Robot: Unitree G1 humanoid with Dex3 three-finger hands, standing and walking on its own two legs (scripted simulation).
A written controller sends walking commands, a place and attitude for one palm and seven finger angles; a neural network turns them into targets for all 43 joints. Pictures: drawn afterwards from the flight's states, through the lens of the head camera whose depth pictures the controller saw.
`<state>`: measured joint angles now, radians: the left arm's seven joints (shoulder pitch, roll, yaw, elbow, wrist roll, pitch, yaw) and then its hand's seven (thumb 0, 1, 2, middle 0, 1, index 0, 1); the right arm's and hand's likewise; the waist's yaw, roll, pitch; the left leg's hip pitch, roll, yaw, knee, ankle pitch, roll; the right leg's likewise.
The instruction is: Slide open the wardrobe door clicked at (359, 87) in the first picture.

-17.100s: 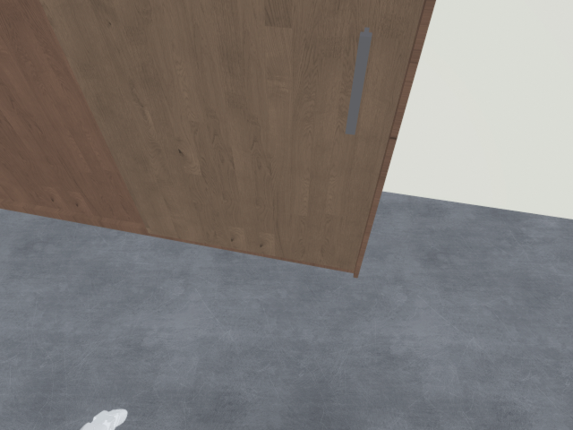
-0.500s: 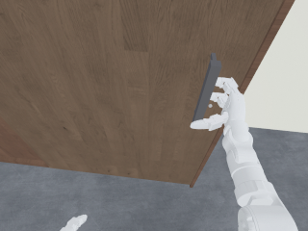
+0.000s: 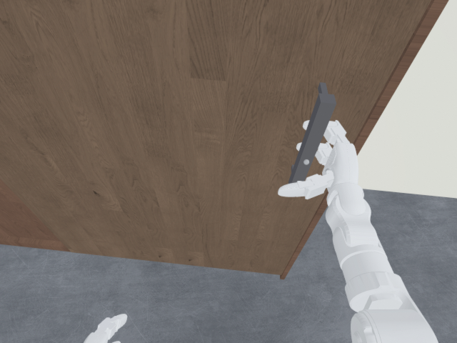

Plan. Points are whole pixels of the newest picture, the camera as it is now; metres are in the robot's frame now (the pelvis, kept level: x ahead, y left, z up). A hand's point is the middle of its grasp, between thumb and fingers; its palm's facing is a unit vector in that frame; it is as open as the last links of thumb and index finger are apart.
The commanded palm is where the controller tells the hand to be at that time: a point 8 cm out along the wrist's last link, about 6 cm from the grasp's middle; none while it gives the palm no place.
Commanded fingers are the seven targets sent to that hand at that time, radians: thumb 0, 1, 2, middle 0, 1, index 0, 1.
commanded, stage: slide the fingers in behind the handle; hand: right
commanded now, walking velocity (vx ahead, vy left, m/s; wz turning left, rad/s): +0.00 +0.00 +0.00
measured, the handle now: (306, 142) +0.48 -0.10 +0.10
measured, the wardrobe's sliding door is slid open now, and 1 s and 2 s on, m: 0.00 0.00 0.00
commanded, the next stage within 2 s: grip the handle and tug to test in 0.28 s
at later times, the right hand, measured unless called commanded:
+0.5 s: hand (305, 157) +0.42 -0.09 +0.11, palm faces +0.00 +1.00 -0.02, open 13.7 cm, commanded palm +0.39 -0.14 +0.11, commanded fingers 0.00 0.17 -0.44 0.34 1.25 0.34 1.25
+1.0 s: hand (312, 159) +0.42 -0.10 +0.11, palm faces -0.01 +1.00 -0.02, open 7.6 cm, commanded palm +0.39 -0.15 +0.11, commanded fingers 0.00 -0.90 -0.90 0.45 1.40 0.45 1.40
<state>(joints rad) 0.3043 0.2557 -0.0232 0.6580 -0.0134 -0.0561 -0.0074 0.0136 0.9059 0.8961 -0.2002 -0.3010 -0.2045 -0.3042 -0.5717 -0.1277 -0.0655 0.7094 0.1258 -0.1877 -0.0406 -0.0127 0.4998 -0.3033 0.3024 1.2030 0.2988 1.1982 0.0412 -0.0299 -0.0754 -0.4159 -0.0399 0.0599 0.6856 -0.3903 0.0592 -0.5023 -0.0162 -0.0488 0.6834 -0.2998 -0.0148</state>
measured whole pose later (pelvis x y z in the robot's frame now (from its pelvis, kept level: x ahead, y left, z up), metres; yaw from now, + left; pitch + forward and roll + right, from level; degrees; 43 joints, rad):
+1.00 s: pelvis +0.00 -0.01 +0.00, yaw +1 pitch +7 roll +0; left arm 0.31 0.25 -0.02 0.65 -0.01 -0.05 -0.02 0.01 0.91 0.90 -0.20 -0.30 -0.20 -0.30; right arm -0.57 -0.13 -0.06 0.70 0.12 -0.19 -0.06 0.00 -0.43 -0.70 0.36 1.34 0.35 1.32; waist 0.04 -0.03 -0.08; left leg -0.42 -0.03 0.05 0.68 -0.39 0.05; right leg -0.51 -0.01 -0.06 0.69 -0.31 -0.03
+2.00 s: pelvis +0.02 -0.01 +0.00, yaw +1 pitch +7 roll +0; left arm 0.31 0.24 -0.02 0.62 0.00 -0.04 -0.02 0.01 0.91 0.90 -0.20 -0.30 -0.20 -0.30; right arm -0.41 -0.11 -0.03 0.48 0.11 -0.13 -0.08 0.00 -0.55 -0.70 0.23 1.32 0.21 1.31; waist 0.03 -0.03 -0.09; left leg -0.37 -0.04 0.03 0.66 -0.40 0.05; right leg -0.45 -0.01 -0.07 0.66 -0.33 -0.02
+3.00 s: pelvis -0.01 -0.02 +0.00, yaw -1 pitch +6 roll +0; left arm 0.28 0.23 -0.03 0.69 -0.02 -0.06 -0.01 0.01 0.91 0.90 -0.20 -0.30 -0.21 -0.30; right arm -0.66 -0.09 0.10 0.72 0.10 -0.19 -0.16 0.00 -0.69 -0.85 0.31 1.36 0.22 1.36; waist 0.02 -0.02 -0.04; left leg -0.42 -0.01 0.07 0.71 -0.40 0.03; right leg -0.51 0.01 -0.04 0.71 -0.30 -0.04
